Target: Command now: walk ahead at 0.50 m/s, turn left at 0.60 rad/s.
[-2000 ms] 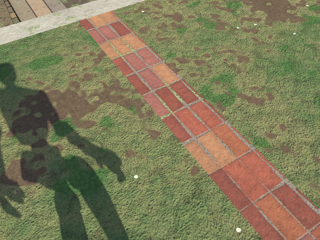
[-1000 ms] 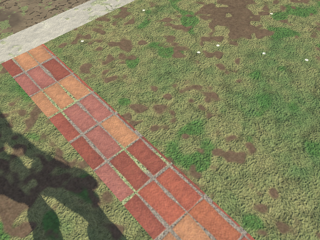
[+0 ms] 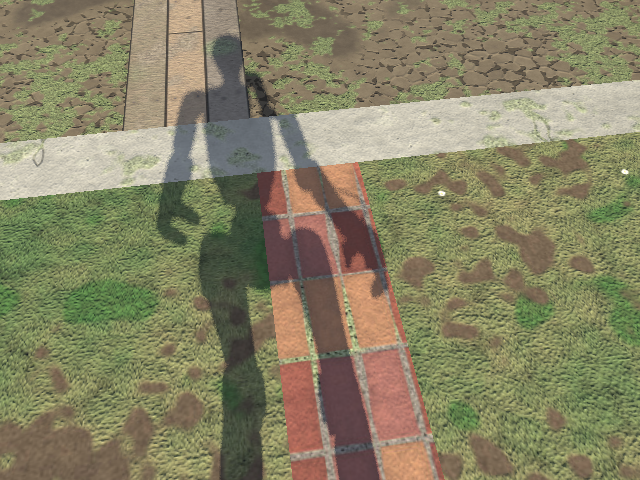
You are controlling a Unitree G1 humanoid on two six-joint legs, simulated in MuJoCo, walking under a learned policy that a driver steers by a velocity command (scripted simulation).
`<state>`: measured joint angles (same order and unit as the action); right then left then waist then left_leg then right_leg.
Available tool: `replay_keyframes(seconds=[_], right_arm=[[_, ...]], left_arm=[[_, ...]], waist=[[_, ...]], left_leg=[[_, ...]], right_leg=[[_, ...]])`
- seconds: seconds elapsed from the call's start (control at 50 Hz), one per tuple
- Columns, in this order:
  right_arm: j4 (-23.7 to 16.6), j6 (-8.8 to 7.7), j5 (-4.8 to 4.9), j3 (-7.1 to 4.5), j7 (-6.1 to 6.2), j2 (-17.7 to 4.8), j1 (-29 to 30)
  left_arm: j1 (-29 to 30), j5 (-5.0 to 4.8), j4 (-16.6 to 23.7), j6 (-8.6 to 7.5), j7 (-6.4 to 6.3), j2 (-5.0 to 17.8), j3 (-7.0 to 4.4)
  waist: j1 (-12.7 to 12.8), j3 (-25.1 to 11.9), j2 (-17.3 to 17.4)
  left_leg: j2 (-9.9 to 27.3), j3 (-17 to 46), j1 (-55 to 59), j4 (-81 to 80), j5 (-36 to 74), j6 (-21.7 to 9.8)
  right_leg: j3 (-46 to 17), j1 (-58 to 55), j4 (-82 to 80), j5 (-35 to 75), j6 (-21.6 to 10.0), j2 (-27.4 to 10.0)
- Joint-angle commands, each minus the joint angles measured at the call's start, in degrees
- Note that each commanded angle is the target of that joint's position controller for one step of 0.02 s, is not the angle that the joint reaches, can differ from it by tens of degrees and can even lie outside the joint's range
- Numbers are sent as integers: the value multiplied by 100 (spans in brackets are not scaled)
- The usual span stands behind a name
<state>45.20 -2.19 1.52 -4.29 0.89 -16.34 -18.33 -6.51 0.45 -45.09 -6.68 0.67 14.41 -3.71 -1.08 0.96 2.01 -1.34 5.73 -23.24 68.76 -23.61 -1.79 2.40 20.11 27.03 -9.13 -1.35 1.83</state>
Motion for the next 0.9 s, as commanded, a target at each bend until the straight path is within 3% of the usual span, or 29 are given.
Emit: replay_keyframes(seconds=[0.02,0.06,0.12,0.22,0.3,0.34,0.36,0.38,0.4,0.42,0.44,0.46,0.48,0.5,0.52,0.58,0.62,0.68,0.76,0.82,0.84,0.86,0.88,0.9], right_arm=[[-614,-41,20,-168,-41,-515,194],[-736,27,35,-121,-61,-325,282],[-929,52,-8,-80,-87,-277,577],[-1159,-25,-8,7,-265,-165,1383],[-1436,-6,4,2,-390,-236,1853],[-1471,22,-30,-97,-414,-433,1629],[-1384,40,-33,-199,-407,-610,1164],[-1129,56,-16,-370,-364,-882,225],[-894,115,-5,-566,-239,-1354,-744],[-969,57,17,-604,-216,-1988,-458],[-1129,-28,-26,-460,-251,-1521,-702],[-1032,-104,-68,-360,-272,-1198,-526],[-1050,-138,-35,-302,-267,-1033,-191],[-1121,-136,-55,-246,-252,-872,223],[-1219,-138,-122,-191,-231,-750,471],[-1198,-173,-109,-203,-148,-823,530],[-1115,-166,-90,-239,-65,-945,377],[-1000,-122,-46,-250,-4,-975,136],[-740,-116,-22,-208,-8,-884,-292],[-635,-71,-52,-201,-11,-868,-355],[-629,-46,-55,-195,-16,-855,-296],[-651,-39,-71,-151,-22,-737,-258],[-751,-49,-129,-50,-27,-518,-213],[-781,-119,-6,50,-13,-219,-988]], left_arm=[[-343,41,125,-4,-26,526,-120],[-390,-20,35,-50,-21,630,-161],[-479,-21,-51,-56,-48,880,-243],[-691,-61,-126,54,-93,1063,-271],[-982,-165,-231,192,-99,1283,-325],[-942,-215,-214,271,-130,1462,-372],[-914,-233,-199,320,-152,1540,-392],[-845,-244,-173,358,-179,1482,-360],[-941,-90,-72,333,-196,1212,-247],[-1388,101,311,164,-113,383,21],[-778,-128,389,-61,-28,885,-40],[-306,-310,546,-157,13,1103,-98],[-289,-225,526,-200,-14,1027,-62],[-321,-72,460,-189,-54,1043,-90],[-442,-25,438,-119,-51,1096,-128],[-462,42,487,70,-51,901,-99],[-75,67,616,109,-61,740,-36],[592,30,775,84,-7,574,51],[959,-63,888,4,111,694,38],[818,-63,919,-48,152,859,-40],[558,-56,863,-65,143,894,-75],[62,-13,735,-85,113,1031,-158],[-751,67,649,-112,84,1288,-236],[-1538,130,450,-59,77,1812,-396]], waist=[[197,-183,-761],[161,-107,-740],[186,-89,-588],[486,104,-519],[561,290,-573],[311,66,-748],[8,-223,-806],[-517,-687,-687],[-896,-1227,-85],[-92,-1684,1395],[-585,-2288,764],[-613,-1470,497],[-352,-1017,79],[-95,-707,-72],[115,-587,25],[275,-436,22],[175,-274,29],[-103,-141,178],[-330,-94,305],[-223,-43,502],[-63,-85,566],[181,-358,528],[550,-1098,185],[465,-1993,-1386]], left_leg=[[777,160,-1595,57,480,23],[883,56,-1672,-260,586,68],[952,9,-1921,-929,1215,166],[786,-460,-1580,-2495,2477,94],[610,-761,-1514,-3119,2016,-114],[270,-1058,-942,-3240,1400,-340],[26,-1210,-291,-3336,1200,-491],[-232,-1270,1026,-3720,1562,-705],[353,-185,2856,-3767,1637,-1037],[1782,3149,4502,-4340,762,-2073],[2059,4170,4735,-5072,190,-2214],[1894,3301,4229,-5137,683,-1936],[1634,2595,3366,-5115,1225,-1735],[1415,2076,2538,-5162,1809,-1590],[1271,1782,1975,-5289,2270,-1546],[1090,1351,1171,-5514,2930,-1607],[914,1066,915,-5549,2913,-1507],[626,827,705,-5449,2307,-1214],[886,1103,1151,-5171,1827,-1083],[1130,1454,1683,-4762,2098,-967],[1091,1450,1744,-4543,2463,-891],[833,1297,1712,-3979,3153,-755],[525,961,1207,-2654,2896,-536],[-309,269,-766,-478,1112,-23]], right_leg=[[-1743,-1448,-1511,-8,-868,-1666],[-1292,-1305,-1738,388,-970,-1682],[-738,-1443,-1878,1011,-1048,-1754],[277,-1647,-1840,1352,-776,-1544],[554,-2270,-1557,1863,-625,-1796],[773,-2501,-865,3628,-511,-1832],[896,-2491,-119,4497,-443,-1785],[1080,-2055,1059,4620,-276,-1601],[1091,-589,2842,2872,-7,-1387],[498,1970,4774,-2414,294,-203],[-709,2613,5360,-2520,209,-177],[-700,3041,5244,-1944,104,-418],[-695,2774,4729,-1450,58,-657],[-693,2340,4245,-1178,108,-820],[-729,1923,3996,-1001,147,-925],[-578,1561,3326,-688,383,-858],[-517,1576,2574,-34,514,-745],[-476,1177,1195,1115,534,-455],[-527,930,455,1488,386,-352],[-482,810,211,756,116,-313],[-355,478,43,616,-7,-247],[-289,-263,-75,641,-181,-213],[-936,-1594,138,908,-541,-898],[-3291,-3730,-133,-3,-1538,-2096]])
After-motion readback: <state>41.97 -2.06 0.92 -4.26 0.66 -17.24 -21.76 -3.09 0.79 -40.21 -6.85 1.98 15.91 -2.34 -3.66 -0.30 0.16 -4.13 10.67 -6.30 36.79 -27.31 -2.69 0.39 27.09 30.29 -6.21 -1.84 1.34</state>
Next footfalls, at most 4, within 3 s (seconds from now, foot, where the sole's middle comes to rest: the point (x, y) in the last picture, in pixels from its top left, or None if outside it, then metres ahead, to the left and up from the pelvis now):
0.40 left None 0.34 0.18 -0.77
0.88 right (287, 387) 0.68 0.10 -0.77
1.38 left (136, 343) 0.80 0.45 -0.77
1.90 right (192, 222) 1.17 0.36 -0.77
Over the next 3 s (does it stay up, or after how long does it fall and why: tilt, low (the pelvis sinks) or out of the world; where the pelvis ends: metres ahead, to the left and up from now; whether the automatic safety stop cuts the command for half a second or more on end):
stays up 1.50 0.40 0.00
